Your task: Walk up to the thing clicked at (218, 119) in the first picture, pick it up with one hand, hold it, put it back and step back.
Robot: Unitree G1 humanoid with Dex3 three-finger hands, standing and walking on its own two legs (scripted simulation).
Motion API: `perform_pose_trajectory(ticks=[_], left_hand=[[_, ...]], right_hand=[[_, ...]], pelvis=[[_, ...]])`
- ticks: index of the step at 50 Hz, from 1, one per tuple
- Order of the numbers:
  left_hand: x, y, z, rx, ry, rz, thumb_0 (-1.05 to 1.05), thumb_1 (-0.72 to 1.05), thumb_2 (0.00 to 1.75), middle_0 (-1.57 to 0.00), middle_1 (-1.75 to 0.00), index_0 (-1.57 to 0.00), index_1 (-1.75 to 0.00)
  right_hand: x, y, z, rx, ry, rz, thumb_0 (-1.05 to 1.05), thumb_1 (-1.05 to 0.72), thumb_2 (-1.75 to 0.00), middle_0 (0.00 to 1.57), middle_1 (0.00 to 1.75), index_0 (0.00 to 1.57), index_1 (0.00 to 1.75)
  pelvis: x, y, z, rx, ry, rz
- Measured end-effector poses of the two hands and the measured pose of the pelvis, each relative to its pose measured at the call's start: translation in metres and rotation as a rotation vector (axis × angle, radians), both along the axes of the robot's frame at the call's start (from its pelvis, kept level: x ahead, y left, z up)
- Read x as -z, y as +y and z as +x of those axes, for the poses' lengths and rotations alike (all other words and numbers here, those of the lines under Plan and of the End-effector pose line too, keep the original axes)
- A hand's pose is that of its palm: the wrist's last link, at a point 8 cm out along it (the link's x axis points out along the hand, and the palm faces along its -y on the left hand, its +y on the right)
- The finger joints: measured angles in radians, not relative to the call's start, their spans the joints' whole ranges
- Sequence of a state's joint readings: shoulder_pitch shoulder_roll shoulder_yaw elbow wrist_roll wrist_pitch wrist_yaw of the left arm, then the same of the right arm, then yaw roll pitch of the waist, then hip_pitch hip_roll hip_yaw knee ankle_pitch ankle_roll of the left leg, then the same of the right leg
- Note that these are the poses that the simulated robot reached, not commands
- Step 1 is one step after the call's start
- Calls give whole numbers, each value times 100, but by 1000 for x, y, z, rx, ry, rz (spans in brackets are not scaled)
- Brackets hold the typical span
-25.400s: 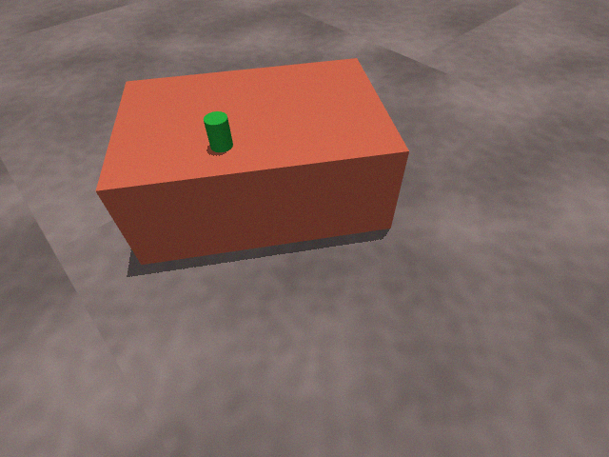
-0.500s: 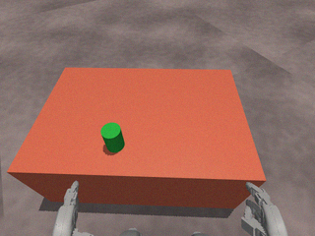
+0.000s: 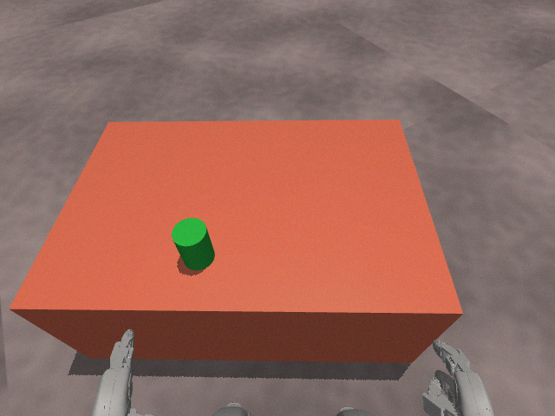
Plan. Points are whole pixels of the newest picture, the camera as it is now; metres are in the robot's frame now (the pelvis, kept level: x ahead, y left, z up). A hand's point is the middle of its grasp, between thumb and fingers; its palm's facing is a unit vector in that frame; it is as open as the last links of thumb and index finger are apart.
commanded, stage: home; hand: left
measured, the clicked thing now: (194, 244) +0.54 +0.22 -0.24
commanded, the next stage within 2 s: stand in 0.08 s
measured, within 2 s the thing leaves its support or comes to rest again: neither
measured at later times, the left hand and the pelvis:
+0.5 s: hand out of the picture +0.13 +0.24 -0.10, palm faces -0.03 -0.92 -0.39, open 12.7 cm; pelvis +0.01 +0.00 +0.02, yaw +0 degrees
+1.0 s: hand out of the picture +0.05 +0.26 -0.10, palm faces -0.01 -0.94 -0.35, open 7.4 cm; pelvis +0.00 +0.01 +0.06, yaw +1 degrees
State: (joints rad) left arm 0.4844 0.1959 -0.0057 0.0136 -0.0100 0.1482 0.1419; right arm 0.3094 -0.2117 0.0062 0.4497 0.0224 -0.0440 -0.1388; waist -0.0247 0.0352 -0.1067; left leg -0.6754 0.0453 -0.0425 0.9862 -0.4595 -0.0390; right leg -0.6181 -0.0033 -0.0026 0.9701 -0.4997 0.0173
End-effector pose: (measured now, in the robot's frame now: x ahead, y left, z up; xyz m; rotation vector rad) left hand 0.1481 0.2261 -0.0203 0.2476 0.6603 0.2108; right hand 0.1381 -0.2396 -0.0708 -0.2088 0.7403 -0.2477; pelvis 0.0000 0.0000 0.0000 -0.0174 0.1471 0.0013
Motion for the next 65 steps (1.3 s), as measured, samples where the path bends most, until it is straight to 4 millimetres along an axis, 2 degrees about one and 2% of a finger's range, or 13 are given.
perform_pose_trajectory(ticks=[12,14,16,20,27,33,38,51,59,65], left_hand=[[1,3,3,-20,30,-8,-1,-53,6,-6,-6,-6,-6],[0,4,4,-22,33,-6,-1,-51,9,-8,-10,-8,-10],[7,8,6,38,49,34,-1,-45,15,-11,-14,-11,-14],[29,31,-2,92,167,78,0,-26,34,-16,-21,-15,-21],[44,67,-41,24,348,98,0,22,70,-19,-28,-19,-28],[48,77,-68,-24,453,91,0,62,83,-20,-29,-20,-29],[48,77,-81,-47,495,69,1,79,87,-20,-30,-20,-30],[41,75,-102,-65,567,31,1,90,89,-20,-30,-20,-30],[38,76,-114,-85,607,29,1,90,90,-20,-30,-20,-30],[38,75,-116,-95,621,26,1,90,90,-20,-30,-20,-30]], right_hand=[[-10,0,21,-20,-57,-31,1,-90,-90,21,30,20,30],[-11,1,23,-22,-62,-31,1,-90,-90,21,30,20,30],[-5,1,23,-90,-7,-55,1,-90,-90,21,30,20,30],[9,-10,14,-161,154,-59,1,-90,-90,21,30,20,30],[13,-35,-18,-92,287,-49,1,-90,-90,21,30,20,30],[13,-42,-47,-44,388,-49,1,-90,-90,21,30,20,30],[11,-39,-66,-28,446,-37,1,-90,-90,21,30,20,30],[0,-31,-89,-18,507,-5,1,-90,-90,21,30,20,30],[-4,-39,-91,-10,528,-12,1,-90,-90,21,30,20,30],[-5,-42,-89,-9,529,-17,0,-90,-90,21,30,20,30]], pelvis=[[-3,0,7,-7,-7,-5],[-4,1,8,-8,-7,-6],[-6,1,6,-8,-43,1],[-11,2,4,-6,-89,18],[-21,3,7,-2,-128,28],[-30,6,8,-6,-156,26],[-39,9,5,-7,-179,22],[-58,10,-5,-15,-211,18],[-62,9,-6,-18,-215,17],[-63,7,-5,-15,-219,18]])
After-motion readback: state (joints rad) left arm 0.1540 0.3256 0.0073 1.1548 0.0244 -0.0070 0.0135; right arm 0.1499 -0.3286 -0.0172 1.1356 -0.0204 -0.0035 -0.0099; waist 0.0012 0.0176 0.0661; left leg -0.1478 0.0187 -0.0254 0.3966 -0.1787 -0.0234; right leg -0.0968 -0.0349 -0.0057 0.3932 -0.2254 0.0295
